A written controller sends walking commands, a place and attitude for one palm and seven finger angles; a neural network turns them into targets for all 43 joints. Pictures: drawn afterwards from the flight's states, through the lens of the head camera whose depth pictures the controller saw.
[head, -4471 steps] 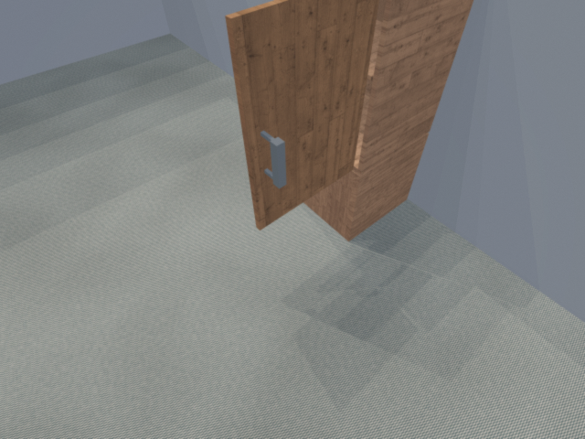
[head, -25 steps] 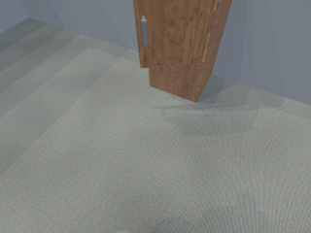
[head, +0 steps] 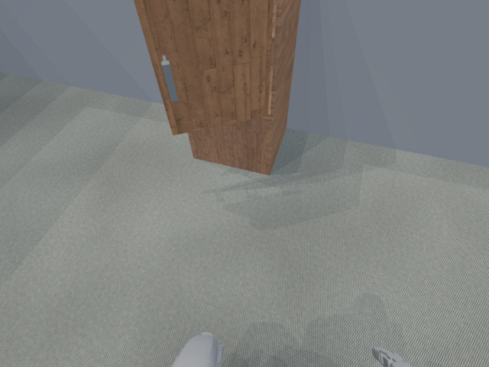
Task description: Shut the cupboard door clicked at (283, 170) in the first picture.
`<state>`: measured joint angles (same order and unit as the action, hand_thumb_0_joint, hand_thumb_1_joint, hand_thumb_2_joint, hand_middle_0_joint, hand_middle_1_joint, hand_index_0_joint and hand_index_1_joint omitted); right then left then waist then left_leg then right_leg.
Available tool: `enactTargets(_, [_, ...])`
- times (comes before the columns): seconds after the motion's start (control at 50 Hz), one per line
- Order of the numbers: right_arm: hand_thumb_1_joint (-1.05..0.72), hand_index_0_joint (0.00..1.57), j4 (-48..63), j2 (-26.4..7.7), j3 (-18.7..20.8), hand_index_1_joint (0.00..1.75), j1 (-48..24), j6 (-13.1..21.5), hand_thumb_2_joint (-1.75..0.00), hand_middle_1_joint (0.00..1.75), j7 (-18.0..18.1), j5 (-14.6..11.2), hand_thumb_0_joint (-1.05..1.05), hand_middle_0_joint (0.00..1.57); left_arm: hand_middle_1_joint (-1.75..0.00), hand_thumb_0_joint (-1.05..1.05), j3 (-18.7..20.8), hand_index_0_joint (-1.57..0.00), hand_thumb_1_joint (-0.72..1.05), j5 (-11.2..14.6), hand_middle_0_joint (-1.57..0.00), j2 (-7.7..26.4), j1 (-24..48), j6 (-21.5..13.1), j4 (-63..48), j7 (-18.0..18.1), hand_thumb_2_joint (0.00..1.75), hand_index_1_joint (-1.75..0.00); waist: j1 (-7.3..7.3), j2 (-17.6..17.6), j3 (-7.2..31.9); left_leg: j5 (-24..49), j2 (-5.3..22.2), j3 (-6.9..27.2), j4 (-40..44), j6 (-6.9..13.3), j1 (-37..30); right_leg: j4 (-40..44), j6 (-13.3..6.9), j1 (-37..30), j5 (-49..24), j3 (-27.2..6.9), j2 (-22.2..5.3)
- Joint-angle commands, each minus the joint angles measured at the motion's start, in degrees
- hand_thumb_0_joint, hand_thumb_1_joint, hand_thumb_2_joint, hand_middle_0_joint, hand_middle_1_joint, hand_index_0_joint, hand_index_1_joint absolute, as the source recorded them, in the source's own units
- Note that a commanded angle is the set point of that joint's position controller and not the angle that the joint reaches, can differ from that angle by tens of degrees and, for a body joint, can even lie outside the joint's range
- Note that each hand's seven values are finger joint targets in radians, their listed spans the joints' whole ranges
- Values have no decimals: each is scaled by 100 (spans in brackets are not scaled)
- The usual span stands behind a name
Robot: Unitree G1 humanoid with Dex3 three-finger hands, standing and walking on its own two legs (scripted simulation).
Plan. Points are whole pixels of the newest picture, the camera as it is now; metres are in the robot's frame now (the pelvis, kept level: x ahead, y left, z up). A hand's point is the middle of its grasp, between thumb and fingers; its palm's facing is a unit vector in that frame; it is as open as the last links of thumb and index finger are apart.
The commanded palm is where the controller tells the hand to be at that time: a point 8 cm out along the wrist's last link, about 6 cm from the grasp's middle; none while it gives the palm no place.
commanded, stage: walk to a spot facing it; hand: left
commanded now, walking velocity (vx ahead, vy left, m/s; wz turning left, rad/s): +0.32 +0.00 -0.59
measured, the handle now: (169, 78) +0.93 +0.37 -0.08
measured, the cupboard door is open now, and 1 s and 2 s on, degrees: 34 34 34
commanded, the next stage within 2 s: none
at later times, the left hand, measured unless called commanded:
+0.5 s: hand (151, 251) +0.35 +0.27 -0.16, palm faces -0.31 -0.91 -0.26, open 7.3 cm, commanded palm none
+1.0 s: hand (214, 223) +0.44 +0.14 -0.17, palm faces -0.58 -0.78 -0.23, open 7.3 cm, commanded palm none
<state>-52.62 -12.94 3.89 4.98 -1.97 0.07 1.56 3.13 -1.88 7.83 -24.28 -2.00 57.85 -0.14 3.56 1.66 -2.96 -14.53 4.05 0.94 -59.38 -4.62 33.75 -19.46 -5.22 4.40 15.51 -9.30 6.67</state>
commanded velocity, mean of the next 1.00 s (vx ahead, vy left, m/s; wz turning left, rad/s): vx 0.06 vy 0.00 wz -0.60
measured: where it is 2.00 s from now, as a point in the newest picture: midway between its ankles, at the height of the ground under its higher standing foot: (259, 334)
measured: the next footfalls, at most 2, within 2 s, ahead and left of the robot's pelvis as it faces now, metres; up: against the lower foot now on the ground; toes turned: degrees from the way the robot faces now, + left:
left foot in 0.20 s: +0.21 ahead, +0.16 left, +0.00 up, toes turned -6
right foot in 0.72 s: +0.25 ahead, -0.06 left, +0.00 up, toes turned -33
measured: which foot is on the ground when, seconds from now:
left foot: up 0.00-0.18, down 0.20-0.72, up 0.74-1.00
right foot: down 0.00-0.20, up 0.22-0.70, down 0.72-1.00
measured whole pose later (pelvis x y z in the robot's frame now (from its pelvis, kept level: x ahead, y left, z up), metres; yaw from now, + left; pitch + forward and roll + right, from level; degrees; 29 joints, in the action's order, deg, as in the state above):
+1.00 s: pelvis +0.26 +0.04 -0.01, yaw -37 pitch +1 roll +1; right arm -50.0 -11.2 2.0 8.1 -2.4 1.2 1.1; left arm 2.8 -1.6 10.3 -9.5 1.7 51.8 -0.1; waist -1.1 0.8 -6.0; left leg -21.3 5.7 0.7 -58.8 -5.1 30.2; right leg -30.1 -3.1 16.2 14.9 -2.5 3.4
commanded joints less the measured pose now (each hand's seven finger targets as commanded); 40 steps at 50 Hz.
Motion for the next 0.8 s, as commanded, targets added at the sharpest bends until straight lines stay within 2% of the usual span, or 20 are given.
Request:
enactTargets(0.0, [-90,20,922,-361,52,30,-934,303,-90,30,-48,-68,0,20,-30,0,310,-20,90,5,-20,1208,-318,-109,-312,116,90,-30,37,-763,-288,-73,40,55,565,54,944,547,-825,-497,-1105,-1878,-1737])
enactTargets(0.08, [-90,20,1000,-340,43,30,-705,418,-90,30,-53,-125,0,20,-30,0,377,-20,90,-18,-20,1410,-4,-79,-377,135,90,-30,-89,-866,-109,-419,-156,-20,1755,188,-334,112,-680,-102,-1758,-1774,-1681])
enactTargets(0.1, [-90,20,922,-374,54,30,-422,449,-90,30,-32,-130,0,20,-30,0,389,-20,90,-4,-20,1410,141,-79,-411,130,90,-30,-236,-858,-72,-265,-232,-91,2201,210,-1019,-111,-577,264,-1961,-1684,-1567])
enactTargets(0.12, [-90,20,721,-481,79,30,240,484,-90,30,20,-129,0,20,-30,0,422,-20,90,41,-20,1443,364,-81,-449,118,90,-30,-569,-669,197,145,-379,-206,2813,227,-2136,-609,-406,724,-2183,-1400,-1272])
enactTargets(0.14, [-90,20,431,-767,127,30,1129,517,-90,30,118,-122,0,20,-30,0,429,-20,90,78,-20,1324,390,-92,-483,83,90,-30,-886,-254,681,249,-171,-47,3176,308,-3690,-1480,-186,1433,-1986,-1045,-860])
enactTargets(0.16, [-90,20,210,-1455,290,30,1983,557,-90,30,181,-14,0,20,-30,0,400,-20,90,135,-20,983,196,-78,-505,12,90,-30,-1154,1365,1375,-648,1354,1775,3560,704,-5025,-3288,137,2572,-17,-274,-117])
enactTargets(0.18, [-90,20,220,-1693,256,30,2324,531,-90,30,202,24,0,20,-30,0,318,-20,90,147,-20,817,209,-99,-640,-47,90,-30,-1113,1902,1451,-1083,2540,3365,4381,1191,-4776,-4746,350,3272,1832,283,0])
enactTargets(0.2, [-90,20,356,-1493,190,30,1908,475,-90,30,194,35,0,20,-30,0,314,-20,90,79,-20,923,493,-69,-732,-78,90,-30,-986,1021,646,-1424,2610,3449,4694,1450,-3854,-5277,330,3370,1615,171,-448])
enactTargets(0.22, [-90,20,502,-1167,100,30,1371,459,-90,30,153,52,0,20,-30,0,352,-20,90,18,-20,966,532,-42,-686,-116,90,-30,-664,437,152,-1566,2267,2718,4785,1365,-2854,-5536,355,3284,1288,415,-615])
enactTargets(0.26, [-90,20,582,-720,-86,30,785,503,-90,30,175,15,0,20,-30,0,362,-20,90,-30,-20,929,548,97,-636,-212,90,-30,-311,795,-206,-609,1784,1518,4719,1134,-1968,-5540,454,3042,698,591,-967])
enactTargets(0.34, [-90,20,303,-592,-117,30,1113,553,-90,30,241,-7,0,20,-30,0,270,-20,90,31,-20,674,655,305,-698,-249,90,-30,-214,570,271,2612,1431,-136,4242,1119,-2505,-4864,664,2958,157,886,-1018])
enactTargets(0.4, [-90,20,115,-624,-105,30,1428,524,-90,30,250,-21,0,20,-30,0,233,-20,90,29,-20,635,1080,361,-853,-228,90,-30,-302,414,410,3813,1456,-526,3957,1081,-2924,-4326,691,3065,-197,1016,-1025])
enactTargets(0.56, [-90,20,-178,-796,-20,30,1881,378,-90,30,215,13,0,20,-30,0,142,-20,90,37,-20,793,2212,398,-1211,-195,90,-30,-583,561,148,4632,1639,-979,3536,1046,-3354,-2713,534,2644,16,1431,-842])
enactTargets(0.64, [-90,20,-142,-999,28,30,1799,324,-90,30,205,-26,0,20,-30,0,155,-20,90,47,-20,899,1799,336,-1180,-133,90,-30,-315,779,440,5781,1665,-1277,2625,846,-3490,-1920,306,1660,217,1619,-558])
enactTargets(0.66, [-90,20,-78,-1013,43,30,1698,323,-90,30,178,-73,0,20,-30,0,195,-20,90,31,-20,1060,1344,271,-1065,-104,90,-30,-49,616,649,5740,1528,-1367,1827,674,-3166,-1291,241,868,-297,1549,-568])
enactTargets(0.68, [-90,20,49,-907,30,30,1625,310,-90,30,129,-157,0,20,-30,0,281,-20,90,-1,-20,1424,685,186,-875,-53,90,-30,254,-83,1101,4199,1197,-1592,462,376,-2000,-823,-44,-688,-2329,882,-1205])
enactTargets(0.7, [-90,20,339,-511,-45,30,1469,289,-90,30,102,-202,0,20,-30,0,416,-20,90,42,-20,2050,110,126,-728,41,90,-30,387,-1568,1646,-1904,-47,-1542,-1371,-49,-51,-884,-972,-2022,-5901,-1639,-2969])
enactTargets(0.72, [-90,20,402,-664,-61,30,1276,204,-90,30,185,-163,0,20,-30,0,394,-20,90,150,-20,2131,142,184,-682,137,90,-30,316,-1243,1634,-2370,26,-375,-1878,44,131,-891,-1310,-1700,-6053,-1573,-3191])
enactTargets(0.74, [-90,20,403,-520,-48,30,1077,145,-90,30,182,-148,0,20,-30,0,364,-20,90,136,-20,1829,583,225,-796,202,90,-30,159,-910,1024,-1876,237,-85,-1868,91,348,-728,-1154,-1168,-5064,-1075,-2846])
enactTargets(0.78, [-90,20,355,-481,-43,30,978,57,-90,30,142,-105,0,20,-30,0,277,-20,90,140,-20,1542,1366,268,-1060,219,90,-30,-214,-404,536,-1166,364,-51,-1439,17,6,-392,-727,-20,-3786,-545,-2252])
